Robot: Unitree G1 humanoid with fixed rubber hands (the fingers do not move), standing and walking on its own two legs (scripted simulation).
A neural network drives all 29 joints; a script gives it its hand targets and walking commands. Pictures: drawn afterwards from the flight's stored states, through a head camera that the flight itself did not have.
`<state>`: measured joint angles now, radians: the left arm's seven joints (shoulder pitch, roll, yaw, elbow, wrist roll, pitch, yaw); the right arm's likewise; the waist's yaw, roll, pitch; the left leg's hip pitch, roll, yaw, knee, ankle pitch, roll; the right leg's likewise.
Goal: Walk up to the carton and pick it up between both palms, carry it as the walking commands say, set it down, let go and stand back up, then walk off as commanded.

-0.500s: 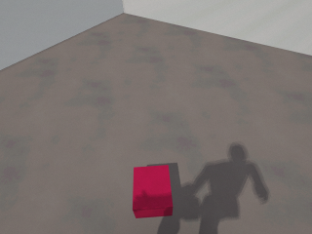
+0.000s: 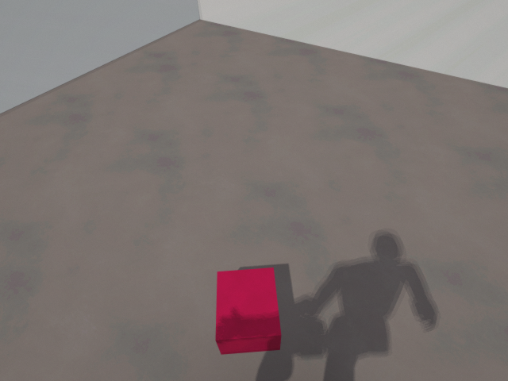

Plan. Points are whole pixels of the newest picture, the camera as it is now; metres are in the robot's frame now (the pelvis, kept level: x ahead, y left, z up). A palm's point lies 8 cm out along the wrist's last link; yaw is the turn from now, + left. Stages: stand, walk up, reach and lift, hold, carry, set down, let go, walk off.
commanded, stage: walk up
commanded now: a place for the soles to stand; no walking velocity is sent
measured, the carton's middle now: (248, 310) +0.50 +0.07 -0.66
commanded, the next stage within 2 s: reach and lift in 0.90 s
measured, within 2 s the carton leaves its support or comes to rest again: neither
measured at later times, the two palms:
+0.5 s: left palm out of the picture +0.09 +0.34 -0.08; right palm out of the picture +0.08 -0.33 -0.09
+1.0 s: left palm out of the picture +0.12 +0.32 -0.07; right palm out of the picture +0.11 -0.32 -0.09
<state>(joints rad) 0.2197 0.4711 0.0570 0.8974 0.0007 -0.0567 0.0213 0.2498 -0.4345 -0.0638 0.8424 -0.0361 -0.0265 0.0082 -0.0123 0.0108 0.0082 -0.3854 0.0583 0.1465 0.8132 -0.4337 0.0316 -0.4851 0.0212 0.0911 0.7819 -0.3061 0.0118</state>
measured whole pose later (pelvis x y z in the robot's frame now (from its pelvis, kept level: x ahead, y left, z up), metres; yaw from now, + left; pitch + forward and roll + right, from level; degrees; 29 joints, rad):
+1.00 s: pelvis -0.01 +0.00 +0.00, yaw +3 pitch -2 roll -1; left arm 0.14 0.43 0.07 0.68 0.00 0.03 -0.03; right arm 0.20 -0.40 -0.15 0.70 -0.04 0.04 0.03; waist -0.01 0.03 0.17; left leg -0.38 0.05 0.10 0.83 -0.42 0.03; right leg -0.45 0.01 0.05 0.77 -0.30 0.04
